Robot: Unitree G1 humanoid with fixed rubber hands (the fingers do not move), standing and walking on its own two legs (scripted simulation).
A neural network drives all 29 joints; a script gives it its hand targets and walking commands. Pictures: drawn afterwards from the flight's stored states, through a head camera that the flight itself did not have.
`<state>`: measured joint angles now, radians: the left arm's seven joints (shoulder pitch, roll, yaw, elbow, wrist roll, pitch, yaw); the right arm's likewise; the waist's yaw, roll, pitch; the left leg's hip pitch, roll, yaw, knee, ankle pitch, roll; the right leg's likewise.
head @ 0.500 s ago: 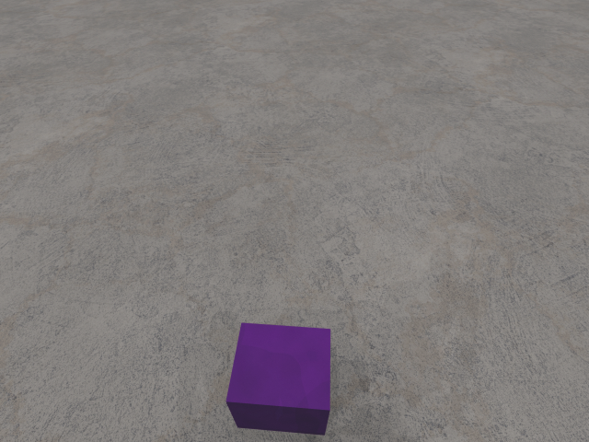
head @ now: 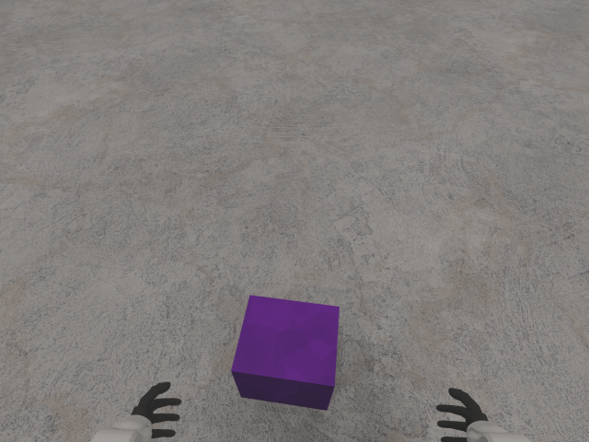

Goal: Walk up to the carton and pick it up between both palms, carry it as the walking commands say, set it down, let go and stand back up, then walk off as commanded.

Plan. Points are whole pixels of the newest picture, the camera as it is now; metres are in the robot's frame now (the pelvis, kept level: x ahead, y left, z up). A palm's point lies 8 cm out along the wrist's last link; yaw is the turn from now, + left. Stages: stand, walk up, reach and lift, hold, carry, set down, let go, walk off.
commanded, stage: reach and lift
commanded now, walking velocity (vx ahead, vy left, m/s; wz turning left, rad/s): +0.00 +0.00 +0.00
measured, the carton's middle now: (288, 353) +0.48 +0.05 -0.62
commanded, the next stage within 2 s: none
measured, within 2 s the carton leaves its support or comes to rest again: neither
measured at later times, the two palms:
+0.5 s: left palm (145, 435) +0.17 +0.24 -0.14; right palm out of the picture +0.17 -0.19 -0.13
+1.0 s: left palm (161, 352) +0.30 +0.26 -0.16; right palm (409, 375) +0.29 -0.17 -0.17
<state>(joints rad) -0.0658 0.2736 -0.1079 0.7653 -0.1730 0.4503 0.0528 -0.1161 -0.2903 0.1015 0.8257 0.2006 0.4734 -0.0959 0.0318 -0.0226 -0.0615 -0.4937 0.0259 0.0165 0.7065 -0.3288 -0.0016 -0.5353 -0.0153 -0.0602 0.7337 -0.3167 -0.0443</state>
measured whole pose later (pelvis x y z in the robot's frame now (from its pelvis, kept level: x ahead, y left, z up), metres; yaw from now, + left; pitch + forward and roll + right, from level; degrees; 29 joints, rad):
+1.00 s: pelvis -0.04 +0.02 -0.06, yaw -1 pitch +22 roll +0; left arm -0.53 0.29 0.16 0.63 -0.03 0.47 -0.12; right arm -0.49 -0.12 -0.21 0.57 0.02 0.50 -0.08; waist 0.02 -0.01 0.06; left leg -1.06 0.01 0.00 1.08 -0.40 0.00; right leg -1.08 -0.02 -0.03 1.05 -0.35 0.00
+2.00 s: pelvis -0.05 +0.04 -0.12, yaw -2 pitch +49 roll -3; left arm -1.28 0.47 0.35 1.05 0.01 0.16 -0.14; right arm -1.19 -0.24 -0.41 0.86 -0.02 0.21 -0.06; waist 0.00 0.01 -0.03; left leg -1.68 0.00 -0.02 1.20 -0.37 0.02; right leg -1.67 -0.02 -0.03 1.13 -0.31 0.02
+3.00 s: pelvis -0.10 +0.04 -0.36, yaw -2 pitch +35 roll -3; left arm -1.64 0.58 0.05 1.16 -0.23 0.12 -0.02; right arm -1.57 -0.40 -0.18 1.07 0.23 0.13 -0.13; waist 0.02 -0.02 0.51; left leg -2.20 -0.01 -0.02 2.16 -0.58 0.02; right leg -2.20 -0.02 0.00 2.09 -0.51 0.04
